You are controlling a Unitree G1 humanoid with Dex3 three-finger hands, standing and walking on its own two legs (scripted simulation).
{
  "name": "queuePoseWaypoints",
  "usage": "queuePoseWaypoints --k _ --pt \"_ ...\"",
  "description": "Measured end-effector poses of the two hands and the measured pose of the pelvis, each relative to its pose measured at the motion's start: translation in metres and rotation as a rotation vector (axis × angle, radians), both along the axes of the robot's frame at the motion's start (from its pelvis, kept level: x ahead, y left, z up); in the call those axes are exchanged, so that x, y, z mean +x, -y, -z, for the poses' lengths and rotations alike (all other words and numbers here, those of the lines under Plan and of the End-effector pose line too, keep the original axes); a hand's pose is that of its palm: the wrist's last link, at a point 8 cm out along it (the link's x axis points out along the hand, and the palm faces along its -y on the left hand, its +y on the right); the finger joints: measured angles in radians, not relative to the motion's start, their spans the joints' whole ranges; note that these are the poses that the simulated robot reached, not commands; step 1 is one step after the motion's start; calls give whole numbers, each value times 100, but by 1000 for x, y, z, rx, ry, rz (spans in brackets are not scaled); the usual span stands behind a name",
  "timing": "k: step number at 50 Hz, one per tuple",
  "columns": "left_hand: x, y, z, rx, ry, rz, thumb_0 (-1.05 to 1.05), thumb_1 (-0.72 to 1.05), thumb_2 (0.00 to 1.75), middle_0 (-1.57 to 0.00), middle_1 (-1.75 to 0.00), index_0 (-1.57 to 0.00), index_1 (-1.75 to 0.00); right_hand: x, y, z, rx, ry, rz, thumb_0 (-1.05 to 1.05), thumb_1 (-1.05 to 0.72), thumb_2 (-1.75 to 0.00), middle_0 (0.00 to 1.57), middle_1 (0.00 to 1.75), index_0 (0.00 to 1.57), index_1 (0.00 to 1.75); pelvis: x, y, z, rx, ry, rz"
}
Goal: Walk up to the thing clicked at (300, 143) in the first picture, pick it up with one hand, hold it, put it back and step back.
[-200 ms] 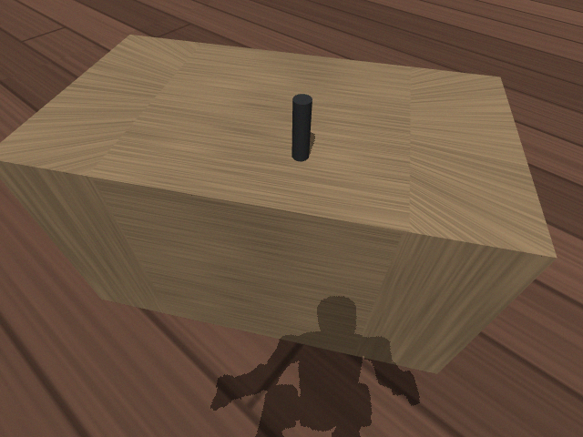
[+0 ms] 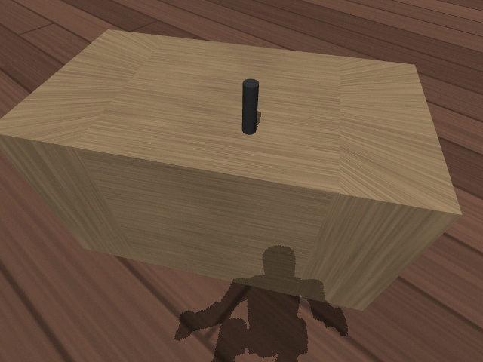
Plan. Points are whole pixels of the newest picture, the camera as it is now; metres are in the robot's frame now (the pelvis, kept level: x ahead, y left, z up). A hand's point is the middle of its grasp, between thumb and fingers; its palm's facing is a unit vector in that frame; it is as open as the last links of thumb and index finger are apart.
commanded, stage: stand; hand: left
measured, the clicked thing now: (249, 108) +0.71 -0.02 -0.01
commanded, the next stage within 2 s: walk up in 0.92 s
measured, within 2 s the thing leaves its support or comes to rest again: neither
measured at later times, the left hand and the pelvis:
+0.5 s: hand out of the picture +0.07 +0.25 -0.16, palm faces -0.03 -0.94 -0.34, open 7.4 cm; pelvis +0.00 +0.00 +0.00, yaw +0 degrees
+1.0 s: hand out of the picture +0.08 +0.26 -0.16, palm faces -0.06 -0.94 -0.34, open 7.4 cm; pelvis +0.01 -0.01 +0.00, yaw -2 degrees
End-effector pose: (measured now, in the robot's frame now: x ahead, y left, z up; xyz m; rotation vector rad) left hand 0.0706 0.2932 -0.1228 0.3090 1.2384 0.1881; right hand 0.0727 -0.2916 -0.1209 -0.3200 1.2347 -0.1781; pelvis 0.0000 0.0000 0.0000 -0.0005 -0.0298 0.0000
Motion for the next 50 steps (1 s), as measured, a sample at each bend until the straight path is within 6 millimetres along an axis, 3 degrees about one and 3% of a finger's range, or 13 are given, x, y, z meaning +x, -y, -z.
queuePoseWaypoints --k 46,50 --pt "2 -3 -2 7 0 5 0 91 90 -20 -30 -20 -30 -2 1 -1 -3 -6 2 0 -90 -90 20 30 20 30 3 -1 -1 0 -3 3" --pt "6 -7 -1 6 -13 33 0 90 90 -20 -30 -20 -30 -7 13 -4 -23 62 35 0 -90 -90 20 30 20 30 5 5 4 20 -4 40"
